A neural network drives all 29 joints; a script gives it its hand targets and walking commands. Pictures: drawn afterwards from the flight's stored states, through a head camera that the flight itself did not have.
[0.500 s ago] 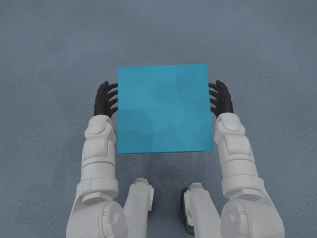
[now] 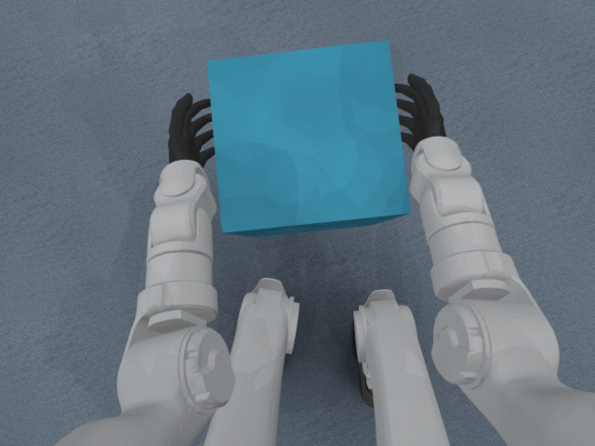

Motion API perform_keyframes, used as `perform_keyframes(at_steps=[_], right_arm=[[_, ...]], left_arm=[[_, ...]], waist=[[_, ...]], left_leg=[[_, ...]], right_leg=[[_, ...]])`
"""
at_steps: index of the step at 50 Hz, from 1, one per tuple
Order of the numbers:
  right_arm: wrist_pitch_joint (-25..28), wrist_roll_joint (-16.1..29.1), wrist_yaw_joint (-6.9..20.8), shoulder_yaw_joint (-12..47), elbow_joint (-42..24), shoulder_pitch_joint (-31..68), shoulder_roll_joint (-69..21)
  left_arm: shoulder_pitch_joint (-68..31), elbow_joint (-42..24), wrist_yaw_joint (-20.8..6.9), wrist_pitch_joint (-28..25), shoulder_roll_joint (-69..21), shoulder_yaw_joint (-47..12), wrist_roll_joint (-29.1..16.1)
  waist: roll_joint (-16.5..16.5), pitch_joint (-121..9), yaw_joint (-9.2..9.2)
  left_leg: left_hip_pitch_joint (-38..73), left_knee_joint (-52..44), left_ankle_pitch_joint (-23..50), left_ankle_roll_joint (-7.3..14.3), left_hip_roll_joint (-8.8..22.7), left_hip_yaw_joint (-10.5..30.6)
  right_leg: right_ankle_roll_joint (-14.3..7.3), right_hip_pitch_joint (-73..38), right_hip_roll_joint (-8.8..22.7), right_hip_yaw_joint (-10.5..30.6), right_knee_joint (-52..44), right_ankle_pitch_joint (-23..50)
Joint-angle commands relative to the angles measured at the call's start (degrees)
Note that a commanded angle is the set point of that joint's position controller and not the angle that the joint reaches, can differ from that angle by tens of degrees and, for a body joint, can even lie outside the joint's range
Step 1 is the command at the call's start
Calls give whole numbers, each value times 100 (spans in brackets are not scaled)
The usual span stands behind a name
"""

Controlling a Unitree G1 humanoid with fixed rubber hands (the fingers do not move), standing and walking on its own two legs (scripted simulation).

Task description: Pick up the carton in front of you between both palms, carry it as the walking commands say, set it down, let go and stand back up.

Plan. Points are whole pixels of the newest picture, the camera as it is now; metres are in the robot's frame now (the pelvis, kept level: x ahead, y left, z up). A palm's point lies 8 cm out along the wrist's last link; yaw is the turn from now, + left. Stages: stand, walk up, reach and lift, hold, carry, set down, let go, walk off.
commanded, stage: set down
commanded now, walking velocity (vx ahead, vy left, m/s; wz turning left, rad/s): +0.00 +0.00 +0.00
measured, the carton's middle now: (307, 160) +0.48 +0.05 -0.17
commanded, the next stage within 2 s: none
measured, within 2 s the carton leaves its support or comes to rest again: rests again in 1.74 s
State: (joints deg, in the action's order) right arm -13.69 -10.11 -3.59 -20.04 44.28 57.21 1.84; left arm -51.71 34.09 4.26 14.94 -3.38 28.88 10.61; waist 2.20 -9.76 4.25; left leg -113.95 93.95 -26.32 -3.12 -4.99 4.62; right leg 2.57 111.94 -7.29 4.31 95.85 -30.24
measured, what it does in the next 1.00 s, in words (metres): lowers itself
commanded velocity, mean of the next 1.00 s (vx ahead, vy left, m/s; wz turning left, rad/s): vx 0.00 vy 0.00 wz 0.00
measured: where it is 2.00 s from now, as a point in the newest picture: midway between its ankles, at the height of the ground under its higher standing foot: (318, 366)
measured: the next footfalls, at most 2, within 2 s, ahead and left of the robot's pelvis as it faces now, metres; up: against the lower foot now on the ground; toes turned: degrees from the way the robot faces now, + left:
none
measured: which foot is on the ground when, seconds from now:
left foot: down 0.00-1.00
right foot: down 0.00-1.00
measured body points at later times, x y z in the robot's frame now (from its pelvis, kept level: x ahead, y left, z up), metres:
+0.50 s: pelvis -0.02 -0.01 -0.10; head +0.33 +0.00 +0.18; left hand +0.47 +0.21 -0.26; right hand +0.54 -0.08 -0.26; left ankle +0.10 +0.13 -0.49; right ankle +0.08 -0.12 -0.49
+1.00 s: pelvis -0.01 -0.01 -0.14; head +0.34 +0.00 +0.14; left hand +0.47 +0.21 -0.30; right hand +0.54 -0.09 -0.31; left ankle +0.10 +0.13 -0.49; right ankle +0.08 -0.12 -0.49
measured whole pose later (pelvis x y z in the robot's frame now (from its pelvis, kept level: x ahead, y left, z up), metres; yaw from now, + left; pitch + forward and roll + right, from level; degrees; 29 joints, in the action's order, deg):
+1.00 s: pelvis -0.01 -0.01 -0.14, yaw +1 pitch +42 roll +2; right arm -9.5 -2.2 -6.7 -7.5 63.1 79.2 12.7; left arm -67.4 47.0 5.5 10.4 4.5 28.7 4.0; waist 1.9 10.7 6.5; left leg -130.8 120.7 -31.5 -5.2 -4.8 2.9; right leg 2.4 130.1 -9.4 3.0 124.0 -35.3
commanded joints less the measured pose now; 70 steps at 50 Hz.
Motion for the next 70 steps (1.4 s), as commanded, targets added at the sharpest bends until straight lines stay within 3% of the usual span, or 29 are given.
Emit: perform_keyframes(at_steps=[1, 18, 25, 29, 32, 41, 57, 70], right_arm=[[174, 590, 1103, 2631, -8, 3477, -5272], [269, 733, 877, 2497, 584, 4563, -4586], [367, 1021, 820, 2754, 667, 5029, -4270], [431, 1287, 814, 3052, 362, 5393, -4330], [458, 1349, 829, 3140, 320, 5317, -4468], [548, 1132, 941, 2721, 1038, 4762, -4288], [788, 1220, 952, 2562, 1325, 5134, -3556], [772, 872, 1040, 2091, 1934, 4769, -2884]], left_arm=[[-3637, 253, -1224, -68, -4950, -3129, -630], [-4755, 456, -1313, -206, -4125, -2577, -765], [-5212, 448, -1307, -303, -3808, -2686, -1058], [-5670, 127, -1279, -374, -3815, -2985, -1416], [-5587, 197, -1300, -395, -3834, -3089, -1503], [-5057, 841, -1400, -439, -3762, -2626, -1169], [-5267, 1176, -1309, -682, -3067, -2207, -1008], [-4915, 1729, -1355, -704, -2532, -1578, -662]], waist=[[103, -5692, 225], [380, -5414, 493], [437, -5359, 581], [476, -5818, 642], [514, -5472, 620], [439, -4209, 581], [401, -3316, 624], [355, -2266, 477]], left_leg=[[3658, -447, 1606, -91, -400, -840], [2236, 873, 1445, -136, -272, -1105], [2094, 1403, 1603, -161, -194, -1132], [2157, 1619, 1817, -156, -180, -1170], [2159, 1766, 2116, -122, -213, -1140], [1531, 1942, 1842, -80, -195, -1079], [1118, 2149, 1595, 21, -142, -968], [564, 2204, 1127, 106, -137, -843]], right_leg=[[-61, -2270, -406, -719, -679, 1150], [-85, -1702, -345, -709, 549, 1094], [-99, -1601, -287, -709, 1112, 1244], [-129, -1746, -252, -737, 1427, 1444], [-137, -1521, -262, -735, 1556, 1692], [-213, -712, -276, -653, 1644, 1412], [-285, -244, -231, -503, 1822, 1146], [-354, 208, -167, -383, 1846, 790]])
